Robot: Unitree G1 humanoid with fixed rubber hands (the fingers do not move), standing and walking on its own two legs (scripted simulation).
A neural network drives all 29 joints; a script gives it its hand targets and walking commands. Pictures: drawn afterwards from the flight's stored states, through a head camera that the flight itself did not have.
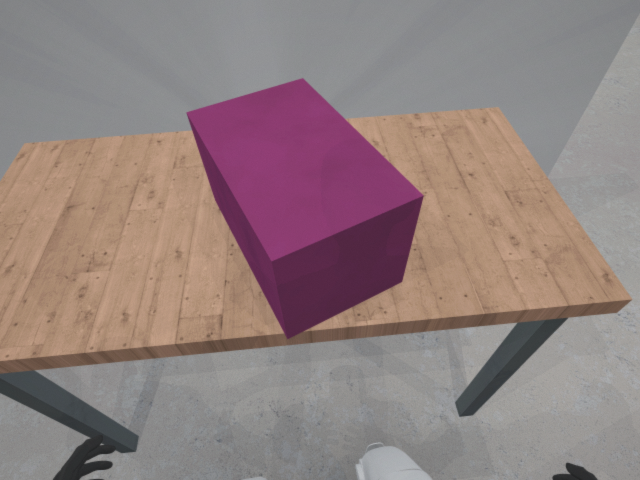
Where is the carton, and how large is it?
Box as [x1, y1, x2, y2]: [186, 78, 423, 338]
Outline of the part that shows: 302,78 186,112 215,200 287,338 402,280 423,196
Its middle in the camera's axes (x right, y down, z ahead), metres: -0.04 -0.06 +0.59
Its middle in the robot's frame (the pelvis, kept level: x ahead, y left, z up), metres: +0.50 +0.02 +0.05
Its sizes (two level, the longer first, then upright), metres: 0.316 0.195 0.184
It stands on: a table, 0.70 m high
